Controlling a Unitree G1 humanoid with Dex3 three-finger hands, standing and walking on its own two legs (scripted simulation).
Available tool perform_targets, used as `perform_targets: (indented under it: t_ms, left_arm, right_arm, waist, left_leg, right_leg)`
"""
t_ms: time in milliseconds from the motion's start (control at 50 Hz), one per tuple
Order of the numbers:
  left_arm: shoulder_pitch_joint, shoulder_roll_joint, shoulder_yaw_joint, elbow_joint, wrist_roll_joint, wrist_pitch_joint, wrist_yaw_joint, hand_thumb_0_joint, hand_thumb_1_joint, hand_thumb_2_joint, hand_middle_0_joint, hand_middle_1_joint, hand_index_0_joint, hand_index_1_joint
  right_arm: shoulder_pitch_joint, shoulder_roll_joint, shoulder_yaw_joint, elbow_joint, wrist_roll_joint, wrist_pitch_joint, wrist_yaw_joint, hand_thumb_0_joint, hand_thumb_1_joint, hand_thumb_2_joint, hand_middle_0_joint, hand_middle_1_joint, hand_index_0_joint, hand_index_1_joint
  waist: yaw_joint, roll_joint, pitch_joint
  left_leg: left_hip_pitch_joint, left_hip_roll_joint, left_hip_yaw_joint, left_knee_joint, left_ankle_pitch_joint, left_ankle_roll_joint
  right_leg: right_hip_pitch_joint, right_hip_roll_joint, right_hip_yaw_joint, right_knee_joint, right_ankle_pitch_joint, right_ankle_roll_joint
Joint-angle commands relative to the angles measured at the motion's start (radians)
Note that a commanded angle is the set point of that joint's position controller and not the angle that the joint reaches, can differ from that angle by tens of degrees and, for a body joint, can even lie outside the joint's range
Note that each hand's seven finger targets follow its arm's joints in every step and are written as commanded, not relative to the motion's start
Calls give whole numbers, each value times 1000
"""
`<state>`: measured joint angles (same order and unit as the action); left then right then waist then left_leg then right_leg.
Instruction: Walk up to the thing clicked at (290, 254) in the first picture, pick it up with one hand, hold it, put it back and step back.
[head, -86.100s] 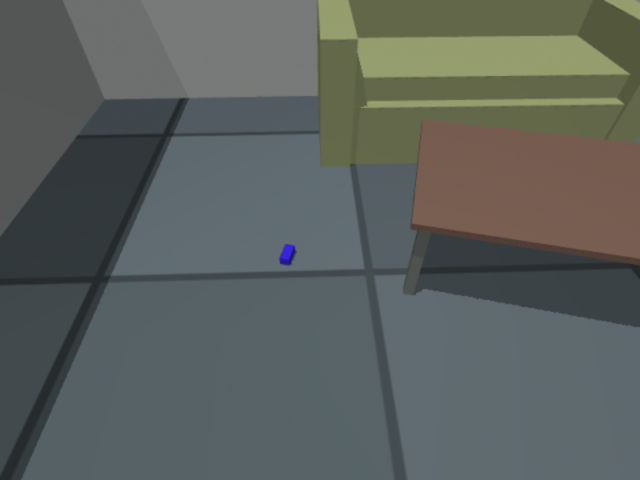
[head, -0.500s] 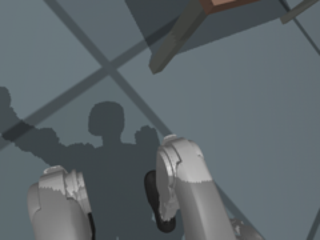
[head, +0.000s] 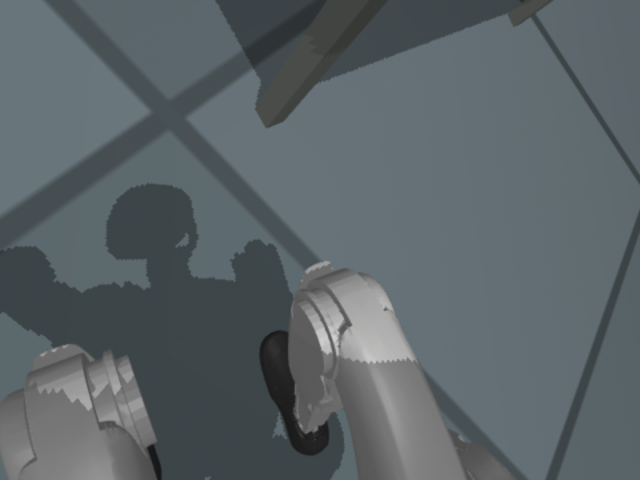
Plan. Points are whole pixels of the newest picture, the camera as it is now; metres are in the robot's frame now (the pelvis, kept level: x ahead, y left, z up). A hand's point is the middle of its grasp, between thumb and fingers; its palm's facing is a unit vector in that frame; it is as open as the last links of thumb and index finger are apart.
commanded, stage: rest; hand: left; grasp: from above
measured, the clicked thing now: out of the picture +0.47 +0.38 -0.25
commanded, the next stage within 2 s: open in 0.72 s
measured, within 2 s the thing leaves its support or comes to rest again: rests again in 0.54 s
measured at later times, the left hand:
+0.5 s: hand out of the picture +0.46 +0.35 -0.25, palm faces -0.42 -0.19 -0.89, open 7.4 cm
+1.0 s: hand out of the picture +0.46 +0.35 -0.26, palm faces -0.41 -0.20 -0.89, open 8.8 cm
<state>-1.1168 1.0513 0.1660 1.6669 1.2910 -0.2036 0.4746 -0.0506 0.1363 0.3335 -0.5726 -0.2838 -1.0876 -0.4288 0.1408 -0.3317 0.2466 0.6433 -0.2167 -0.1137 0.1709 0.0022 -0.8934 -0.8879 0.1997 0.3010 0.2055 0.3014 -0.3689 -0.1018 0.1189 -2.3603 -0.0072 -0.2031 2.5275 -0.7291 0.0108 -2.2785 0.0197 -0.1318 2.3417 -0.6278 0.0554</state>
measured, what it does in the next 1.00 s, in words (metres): stands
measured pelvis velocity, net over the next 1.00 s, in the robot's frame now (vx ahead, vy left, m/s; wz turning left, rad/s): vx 0.00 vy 0.00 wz -0.05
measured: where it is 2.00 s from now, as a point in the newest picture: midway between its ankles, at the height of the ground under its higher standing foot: (229, 457)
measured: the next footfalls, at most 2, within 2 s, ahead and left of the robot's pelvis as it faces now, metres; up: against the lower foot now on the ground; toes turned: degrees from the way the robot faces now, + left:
none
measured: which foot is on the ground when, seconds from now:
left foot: down 0.00-1.00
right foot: down 0.00-1.00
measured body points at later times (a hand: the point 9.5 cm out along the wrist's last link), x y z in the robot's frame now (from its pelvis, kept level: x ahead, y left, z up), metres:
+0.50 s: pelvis +0.00 +0.00 +0.00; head +0.28 +0.13 +0.32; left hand +0.48 +0.36 -0.20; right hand +0.04 -0.26 -0.05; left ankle +0.06 +0.12 -0.27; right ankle +0.12 -0.13 -0.27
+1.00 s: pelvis +0.00 +0.00 +0.00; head +0.29 +0.14 +0.31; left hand +0.48 +0.35 -0.21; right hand +0.04 -0.25 -0.04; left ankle +0.06 +0.12 -0.27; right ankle +0.12 -0.13 -0.27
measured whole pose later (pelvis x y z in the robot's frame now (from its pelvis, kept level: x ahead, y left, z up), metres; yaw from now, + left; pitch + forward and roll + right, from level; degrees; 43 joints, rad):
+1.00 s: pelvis +0.00 +0.00 +0.00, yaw -3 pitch +28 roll -16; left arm -1.13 1.14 0.16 1.76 1.26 -0.20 0.58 0.00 0.06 0.44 -0.56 -0.44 -0.86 -0.54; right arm 0.11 -0.37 0.34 0.60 -0.25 -0.22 0.23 0.00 -0.89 -0.89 0.20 0.30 0.20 0.30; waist -0.41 -0.16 0.20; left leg -2.35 0.00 -0.25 2.56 -0.74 0.02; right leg -2.25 0.04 -0.17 2.33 -0.61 0.07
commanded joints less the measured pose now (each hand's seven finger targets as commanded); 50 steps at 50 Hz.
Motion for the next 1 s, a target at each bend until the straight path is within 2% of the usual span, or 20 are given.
perform_targets:
  t_ms: [0,20,40,60,80,100,120,180,360,420,440,460,500,520,580,600,800,860,880,980]
  left_arm:
    - [-246,288,30,-105,-8,5,59,0,713,517,-1094,-419,-1102,-410]
    - [-267,267,13,-101,-8,4,61,0,721,517,-1106,-419,-1113,-412]
    - [-256,294,35,-99,-7,5,66,0,721,529,-1100,-430,-1108,-422]
    - [-272,253,-5,-97,-11,4,65,0,722,530,-1104,-433,-1111,-425]
    - [-275,287,25,-96,-11,4,68,0,727,503,-1091,-437,-1106,-421]
    - [-267,258,-11,-95,-10,5,67,0,696,522,-1077,-432,-1086,-423]
    - [-269,296,21,-96,-9,4,76,0,712,524,-1087,-440,-1097,-429]
    - [-248,313,37,-66,-2,4,89,0,725,543,-1097,-450,-1107,-440]
    - [-274,309,9,-62,-6,-3,99,0,701,568,-1077,-474,-1085,-466]
    - [-250,328,17,-40,-15,-4,110,0,699,566,-1063,-489,-1075,-476]
    - [-254,312,-7,-49,-16,-6,108,0,667,579,-1047,-488,-1055,-479]
    - [-249,337,21,-37,-14,-4,111,0,660,587,-1045,-491,-1051,-485]
    - [-252,315,-5,-37,-20,-8,116,0,656,592,-1045,-499,-1051,-493]
    - [-233,335,16,-39,-19,-6,123,0,654,604,-1045,-496,-1048,-492]
    - [-257,302,-16,-41,-20,-4,126,0,637,603,-1032,-501,-1035,-498]
    - [-249,337,8,-35,-23,-3,134,0,624,592,-1019,-492,-1023,-488]
    - [-239,337,13,4,-29,10,146,0,625,619,-1019,-521,-1022,-518]
    - [-229,333,3,-6,-29,11,146,0,385,606,-785,-551,-789,-547]
    - [-242,290,-27,-11,-33,13,138,0,305,611,-726,-551,-726,-551]
    - [-232,355,17,-27,-37,9,143,0,35,681,-583,-604,-574,-614]
  right_arm:
    - [200,-319,-84,16,-1,-2,-12,0,-889,-893,201,300,200,300]
    - [192,-328,-80,7,-5,-6,-10,0,-892,-895,201,300,200,300]
    - [199,-321,-77,15,-9,-6,-9,0,-889,-894,201,300,200,300]
    - [186,-323,-69,5,-5,-12,-7,0,-892,-895,200,300,200,300]
    - [193,-334,-74,7,-8,-17,-5,0,-890,-894,201,300,200,300]
    - [184,-325,-63,7,-9,-19,-4,0,-888,-893,201,300,200,300]
    - [192,-340,-64,4,-13,-22,-4,0,-889,-894,200,300,200,300]
    - [196,-346,-59,5,-15,-26,0,0,-889,-894,201,300,200,300]
    - [179,-359,-40,-13,-25,-53,19,0,-890,-895,201,300,200,300]
    - [173,-367,-34,-12,-24,-60,23,0,-889,-895,201,300,200,300]
    - [156,-361,-29,-19,-21,-62,23,0,-889,-895,201,300,200,300]
    - [171,-369,-27,-10,-26,-64,23,0,-890,-895,201,300,200,300]
    - [153,-365,-27,-16,-23,-68,26,0,-891,-896,200,300,200,300]
    - [160,-369,-29,-14,-26,-67,26,0,-890,-896,200,300,200,300]
    - [154,-364,-21,-17,-23,-78,34,0,-892,-896,200,300,200,300]
    - [158,-373,-22,-10,-21,-78,33,0,-891,-896,200,300,200,300]
    - [155,-379,-7,-13,-27,-98,48,0,-893,-898,200,300,200,300]
    - [151,-382,-12,-14,-28,-98,47,0,-886,-895,201,301,201,300]
    - [147,-376,-11,-22,-24,-103,50,0,-887,-896,201,301,201,301]
    - [160,-378,-4,-9,-22,-102,53,0,-885,-896,201,301,201,301]
  waist:
    - [-20,527,-686]
    - [-38,523,-655]
    - [-32,521,-670]
    - [-38,535,-630]
    - [-47,541,-623]
    - [-38,543,-643]
    - [-54,541,-644]
    - [-54,540,-623]
    - [-85,555,-591]
    - [-74,536,-576]
    - [-67,544,-581]
    - [-77,535,-580]
    - [-67,548,-578]
    - [-62,550,-596]
    - [-80,543,-575]
    - [-73,536,-582]
    - [-92,541,-542]
    - [-81,548,-563]
    - [-98,540,-554]
    - [-80,550,-577]
  left_leg:
    - [543,25,81,-274,303,-6]
    - [524,25,85,-258,295,-4]
    - [522,25,83,-268,285,-2]
    - [522,25,80,-270,273,-6]
    - [531,28,77,-268,273,-7]
    - [549,29,73,-273,276,-7]
    - [546,30,70,-267,285,-7]
    - [554,32,62,-268,294,-12]
    - [544,39,51,-259,275,-8]
    - [523,39,47,-261,253,-7]
    - [514,39,51,-260,246,-5]
    - [533,42,43,-257,258,-9]
    - [521,42,41,-266,238,-9]
    - [544,44,38,-269,258,-11]
    - [528,44,40,-256,267,-8]
    - [521,45,39,-252,275,-6]
    - [508,47,30,-257,256,-10]
    - [522,49,30,-266,253,-11]
    - [536,51,25,-257,265,-11]
    - [533,52,24,-266,289,-13]
  right_leg:
    - [385,44,-110,-160,261,-81]
    - [372,44,-109,-166,256,-84]
    - [391,47,-110,-168,254,-80]
    - [355,45,-111,-164,239,-84]
    - [349,44,-116,-164,238,-83]
    - [356,49,-117,-163,240,-80]
    - [369,46,-123,-163,253,-78]
    - [358,45,-129,-158,256,-79]
    - [373,52,-133,-157,253,-73]
    - [371,52,-139,-162,236,-73]
    - [376,57,-136,-164,230,-74]
    - [365,53,-143,-159,240,-73]
    - [367,56,-141,-156,225,-74]
    - [376,57,-145,-159,242,-72]
    - [379,59,-141,-155,257,-71]
    - [389,60,-144,-160,261,-70]
    - [381,58,-150,-156,246,-69]
    - [399,61,-150,-167,244,-70]
    - [382,60,-150,-160,255,-69]
    - [415,60,-151,-163,269,-69]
